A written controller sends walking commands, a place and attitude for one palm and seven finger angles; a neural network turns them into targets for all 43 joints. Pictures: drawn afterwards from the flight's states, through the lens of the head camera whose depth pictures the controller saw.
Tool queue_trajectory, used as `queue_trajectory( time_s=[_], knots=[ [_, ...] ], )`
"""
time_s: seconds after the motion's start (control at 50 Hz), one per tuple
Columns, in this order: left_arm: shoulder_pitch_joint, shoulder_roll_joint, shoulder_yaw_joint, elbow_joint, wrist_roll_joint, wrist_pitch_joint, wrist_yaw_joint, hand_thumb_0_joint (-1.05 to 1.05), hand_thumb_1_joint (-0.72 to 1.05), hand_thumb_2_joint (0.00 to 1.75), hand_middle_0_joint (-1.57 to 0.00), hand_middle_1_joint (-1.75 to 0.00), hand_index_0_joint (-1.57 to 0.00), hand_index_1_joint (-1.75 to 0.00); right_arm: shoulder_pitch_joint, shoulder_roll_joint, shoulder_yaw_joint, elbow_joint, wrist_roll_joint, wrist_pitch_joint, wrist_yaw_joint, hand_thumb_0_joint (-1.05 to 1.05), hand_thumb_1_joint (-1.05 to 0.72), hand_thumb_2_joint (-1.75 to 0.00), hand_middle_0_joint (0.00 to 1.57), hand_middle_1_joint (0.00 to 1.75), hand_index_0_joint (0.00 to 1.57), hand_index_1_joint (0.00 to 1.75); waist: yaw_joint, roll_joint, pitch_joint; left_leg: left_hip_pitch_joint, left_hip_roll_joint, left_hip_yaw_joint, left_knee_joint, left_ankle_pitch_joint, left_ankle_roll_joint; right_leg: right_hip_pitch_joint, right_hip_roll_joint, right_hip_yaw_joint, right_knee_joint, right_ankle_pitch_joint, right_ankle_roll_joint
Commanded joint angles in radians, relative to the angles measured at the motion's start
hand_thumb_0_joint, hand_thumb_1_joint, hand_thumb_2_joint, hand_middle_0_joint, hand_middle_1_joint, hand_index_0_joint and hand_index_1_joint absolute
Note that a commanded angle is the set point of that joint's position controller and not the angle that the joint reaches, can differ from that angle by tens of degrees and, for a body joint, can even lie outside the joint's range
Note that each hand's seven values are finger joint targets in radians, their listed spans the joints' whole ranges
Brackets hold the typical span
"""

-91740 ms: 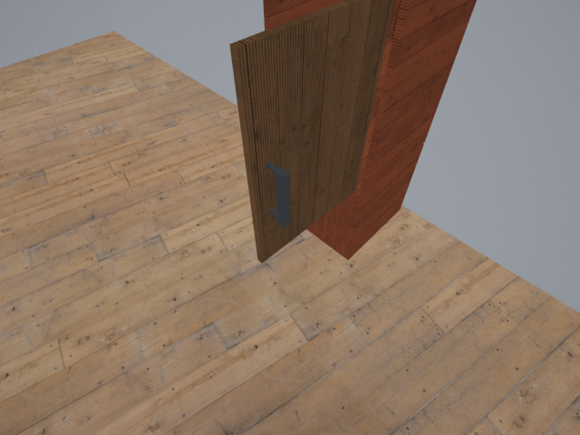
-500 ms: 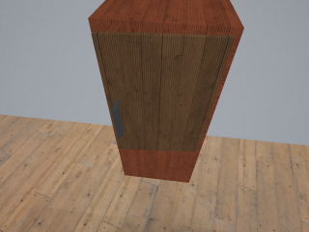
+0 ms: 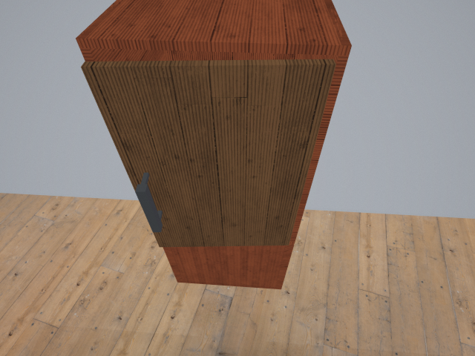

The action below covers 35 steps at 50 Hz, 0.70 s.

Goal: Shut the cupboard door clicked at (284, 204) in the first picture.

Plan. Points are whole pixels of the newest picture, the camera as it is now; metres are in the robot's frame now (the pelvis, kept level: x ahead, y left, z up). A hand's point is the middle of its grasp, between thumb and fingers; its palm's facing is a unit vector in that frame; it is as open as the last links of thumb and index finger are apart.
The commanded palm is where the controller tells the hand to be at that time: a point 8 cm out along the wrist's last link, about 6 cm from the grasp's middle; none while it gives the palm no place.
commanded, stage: come to a stop and stand still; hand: left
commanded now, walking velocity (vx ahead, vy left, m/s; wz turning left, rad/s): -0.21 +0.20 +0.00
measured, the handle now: (151, 203) +0.46 +0.23 -0.07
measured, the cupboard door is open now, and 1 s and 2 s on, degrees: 5 5 5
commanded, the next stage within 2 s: look again from close up in 1.60 s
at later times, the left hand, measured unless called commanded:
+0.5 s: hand out of the picture +0.05 +0.19 -0.17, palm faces +0.07 -0.96 -0.25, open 7.3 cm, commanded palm none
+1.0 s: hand out of the picture +0.03 +0.21 -0.18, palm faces +0.00 -0.98 -0.19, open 7.3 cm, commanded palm none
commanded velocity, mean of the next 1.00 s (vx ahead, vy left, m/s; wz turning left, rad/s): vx -0.06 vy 0.01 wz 0.00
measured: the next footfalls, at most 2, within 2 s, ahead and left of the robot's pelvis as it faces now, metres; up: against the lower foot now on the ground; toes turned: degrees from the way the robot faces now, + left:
left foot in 0.22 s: +0.11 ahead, +0.11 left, +0.00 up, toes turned +3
right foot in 0.48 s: -0.01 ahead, -0.07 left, +0.00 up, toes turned +1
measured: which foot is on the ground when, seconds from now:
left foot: up 0.00-0.20, down 0.22-1.00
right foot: down 0.00-0.24, up 0.26-0.46, down 0.48-1.00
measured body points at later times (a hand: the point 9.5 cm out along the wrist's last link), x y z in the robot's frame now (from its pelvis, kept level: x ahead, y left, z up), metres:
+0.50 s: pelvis +0.02 +0.01 +0.00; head +0.06 -0.01 +0.45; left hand +0.05 +0.24 -0.15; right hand +0.13 -0.22 -0.15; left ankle +0.08 +0.11 -0.73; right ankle +0.00 -0.10 -0.73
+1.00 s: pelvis -0.02 +0.03 +0.00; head -0.02 +0.05 +0.45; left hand +0.03 +0.26 -0.16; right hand -0.06 -0.21 -0.15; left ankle +0.07 +0.10 -0.73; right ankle -0.01 -0.10 -0.72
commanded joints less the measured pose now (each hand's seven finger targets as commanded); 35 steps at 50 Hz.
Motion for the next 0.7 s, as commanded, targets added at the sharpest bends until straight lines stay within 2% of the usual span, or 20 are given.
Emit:
queue_trajectory(
  time_s=[0.0,0.02,0.06,0.14,0.16,0.18,0.2,0.22,0.24,0.28,0.34,0.4,0.44,0.46,0.48,0.5,0.52,0.54,0.62,0.68],
  knots=[
    [0.191,0.108,0.017,0.020,-0.008,-0.014,0.018,0.00,0.90,0.90,-0.20,-0.30,-0.20,-0.30,-0.093,-0.060,-0.007,-0.111,0.002,-0.017,0.005,0.00,-0.90,-0.90,0.20,0.30,0.20,0.30,0.073,-0.156,0.057,-0.389,0.025,-0.059,0.376,-0.145,0.001,0.225,-0.331,0.394,-0.327,0.022,-0.201],
    [0.123,0.091,0.011,0.006,-0.008,-0.020,0.020,0.00,0.90,0.90,-0.20,-0.30,-0.20,-0.30,-0.079,-0.058,-0.002,-0.101,0.004,-0.010,0.003,0.00,-0.90,-0.90,0.20,0.30,0.20,0.30,0.045,-0.187,0.056,-0.335,0.038,-0.075,0.368,-0.116,-0.011,0.171,-0.306,0.342,-0.297,0.208,-0.186],
    [0.026,0.084,0.003,-0.024,-0.004,-0.008,0.027,0.00,0.90,0.90,-0.20,-0.30,-0.20,-0.30,-0.049,-0.039,0.004,-0.076,0.014,0.006,0.002,0.00,-0.90,-0.90,0.20,0.30,0.20,0.30,0.014,-0.158,0.056,-0.209,0.043,-0.060,0.253,-0.098,-0.029,0.097,-0.264,0.171,-0.228,0.460,-0.173],
    [0.001,0.121,0.016,-0.036,-0.010,0.020,0.030,0.00,0.90,0.90,-0.20,-0.30,-0.20,-0.30,-0.003,-0.045,-0.004,-0.069,0.016,0.018,-0.001,0.00,-0.90,-0.90,0.20,0.30,0.20,0.30,-0.001,-0.131,0.009,-0.025,-0.013,0.011,-0.054,0.180,-0.055,0.077,-0.192,0.079,-0.075,0.510,-0.117],
    [0.006,0.121,0.018,-0.039,-0.016,0.027,0.029,0.00,0.90,0.90,-0.20,-0.30,-0.20,-0.30,0.000,-0.070,-0.009,-0.072,0.012,0.017,-0.002,0.00,-0.90,-0.90,0.20,0.30,0.20,0.30,0.000,-0.107,-0.001,0.039,-0.007,0.007,-0.115,0.289,-0.052,0.047,-0.173,0.073,-0.033,0.462,-0.089],
    [0.017,0.101,0.015,-0.046,-0.018,0.035,0.026,0.00,0.90,0.90,-0.20,-0.30,-0.20,-0.30,-0.006,-0.116,-0.018,-0.085,0.008,0.011,-0.005,0.00,-0.90,-0.90,0.20,0.30,0.20,0.30,0.005,-0.008,-0.025,0.101,0.059,-0.051,-0.137,0.493,-0.028,0.004,-0.127,0.045,0.025,0.350,-0.046],
    [0.036,0.066,0.009,-0.056,-0.020,0.043,0.026,0.00,0.90,0.90,-0.20,-0.30,-0.20,-0.30,-0.035,-0.167,-0.027,-0.109,0.003,0.008,-0.008,0.00,-0.90,-0.90,0.20,0.30,0.20,0.30,0.021,0.121,-0.030,0.095,0.186,-0.175,-0.169,0.736,0.037,-0.019,-0.053,-0.004,0.073,0.143,0.007],
    [0.050,0.046,0.003,-0.056,-0.021,0.048,0.029,0.00,0.90,0.90,-0.20,-0.30,-0.20,-0.30,-0.070,-0.201,-0.032,-0.126,0.001,0.011,-0.010,0.00,-0.90,-0.90,0.20,0.30,0.20,0.30,0.032,0.166,-0.034,0.031,0.253,-0.217,-0.208,0.818,0.104,0.031,-0.006,-0.012,0.142,-0.127,0.024],
    [0.059,0.033,-0.002,-0.056,-0.016,0.055,0.032,0.00,0.90,0.90,-0.20,-0.30,-0.20,-0.30,-0.106,-0.207,-0.032,-0.134,-0.001,0.012,-0.011,0.00,-0.90,-0.90,0.20,0.30,0.20,0.30,0.036,0.172,-0.009,-0.004,0.271,-0.226,-0.234,0.815,0.142,0.031,0.012,0.008,0.226,-0.256,0.023],
    [0.034,0.035,-0.003,-0.045,-0.019,0.064,0.031,0.00,0.90,0.90,-0.20,-0.30,-0.20,-0.30,-0.149,-0.191,-0.028,-0.148,-0.003,0.010,-0.019,0.00,-0.90,-0.90,0.20,0.30,0.20,0.30,0.026,0.193,-0.003,0.015,0.274,-0.252,-0.255,0.851,0.185,-0.013,0.006,0.052,0.325,-0.308,0.019],
    [0.048,0.030,-0.009,-0.043,-0.016,0.054,0.027,0.00,0.90,0.90,-0.20,-0.30,-0.20,-0.30,-0.184,-0.211,-0.037,-0.164,-0.004,0.016,-0.022,0.00,-0.90,-0.90,0.20,0.30,0.20,0.30,0.025,0.118,-0.075,0.158,0.268,-0.218,-0.174,0.973,0.195,-0.051,0.022,0.054,0.262,-0.252,0.019],
    [0.063,0.031,-0.010,-0.050,-0.013,0.050,0.023,0.00,0.90,0.90,-0.20,-0.30,-0.20,-0.30,-0.192,-0.225,-0.045,-0.168,0.000,0.023,-0.021,0.00,-0.90,-0.90,0.20,0.30,0.20,0.30,0.023,0.086,-0.132,0.181,0.241,-0.187,-0.139,0.881,0.157,0.021,0.034,0.036,0.092,-0.121,0.021],
    [0.092,0.048,-0.010,-0.053,-0.007,0.043,0.024,0.00,0.90,0.90,-0.20,-0.30,-0.20,-0.30,-0.213,-0.208,-0.045,-0.173,0.008,0.026,-0.017,0.00,-0.90,-0.90,0.20,0.30,0.20,0.30,0.044,0.030,-0.127,0.117,0.189,-0.164,-0.081,0.690,0.100,0.114,0.019,0.058,-0.117,0.094,0.020],
    [0.083,0.085,-0.006,-0.059,0.000,0.038,0.026,0.00,0.90,0.90,-0.20,-0.30,-0.20,-0.30,-0.213,-0.174,-0.042,-0.180,0.013,0.027,-0.012,0.00,-0.90,-0.90,0.20,0.30,0.20,0.30,0.034,-0.089,-0.098,0.023,0.110,-0.109,-0.026,0.474,0.042,0.147,-0.054,0.161,-0.177,0.308,0.001],
    [0.063,0.130,0.000,-0.065,0.004,0.035,0.027,0.00,0.90,0.90,-0.20,-0.30,-0.20,-0.30,-0.222,-0.125,-0.033,-0.194,0.016,0.035,-0.007,0.00,-0.90,-0.90,0.20,0.30,0.20,0.30,0.026,-0.236,-0.050,-0.091,0.015,-0.030,0.010,0.162,-0.007,0.154,-0.187,0.269,-0.177,0.502,-0.049],
    [0.066,0.142,-0.017,-0.113,0.011,0.025,0.062,0.00,0.90,0.90,-0.20,-0.30,-0.20,-0.30,-0.242,-0.178,-0.025,-0.276,0.018,-0.002,-0.006,0.00,-0.90,-0.90,0.20,0.30,0.20,0.30,0.021,-0.245,-0.124,-0.068,-0.014,-0.022,0.046,0.027,-0.037,0.222,-0.165,0.312,-0.093,0.989,-0.044],
    [0.015,0.159,0.000,-0.151,0.002,0.001,0.063,0.00,0.90,0.90,-0.20,-0.30,-0.20,-0.30,-0.184,-0.149,-0.020,-0.271,0.011,0.006,0.011,0.00,-0.90,-0.90,0.20,0.30,0.20,0.30,-0.004,-0.249,-0.210,-0.105,-0.010,-0.063,0.073,0.051,0.004,0.289,-0.147,0.217,-0.024,0.769,-0.086],
    [-0.001,0.136,0.001,-0.159,-0.002,-0.003,0.059,0.00,0.90,0.90,-0.20,-0.30,-0.20,-0.30,-0.211,-0.133,-0.014,-0.261,0.002,0.007,0.017,0.00,-0.90,-0.90,0.20,0.30,0.20,0.30,0.015,-0.066,-0.199,-0.067,-0.014,-0.045,0.020,0.107,0.004,0.260,-0.151,0.215,-0.017,0.637,-0.110],
    [-0.025,0.129,-0.022,-0.177,-0.009,0.002,0.042,0.00,0.90,0.90,-0.20,-0.30,-0.20,-0.30,-0.194,-0.139,-0.004,-0.265,0.007,0.017,0.021,0.00,-0.90,-0.90,0.20,0.30,0.20,0.30,-0.013,-0.133,0.091,-0.017,0.018,-0.084,-0.039,0.097,0.012,-0.120,-0.089,0.204,-0.180,-0.054,-0.082],
    [-0.014,0.136,-0.025,-0.184,-0.004,0.017,0.035,0.00,0.90,0.90,-0.20,-0.30,-0.20,-0.30,-0.158,-0.152,0.001,-0.247,-0.001,0.021,0.028,0.00,-0.90,-0.90,0.20,0.30,0.20,0.30,-0.010,-0.099,0.182,-0.063,0.022,-0.105,-0.072,0.000,0.019,-0.216,-0.055,0.190,-0.227,-0.380,-0.081]
  ],
)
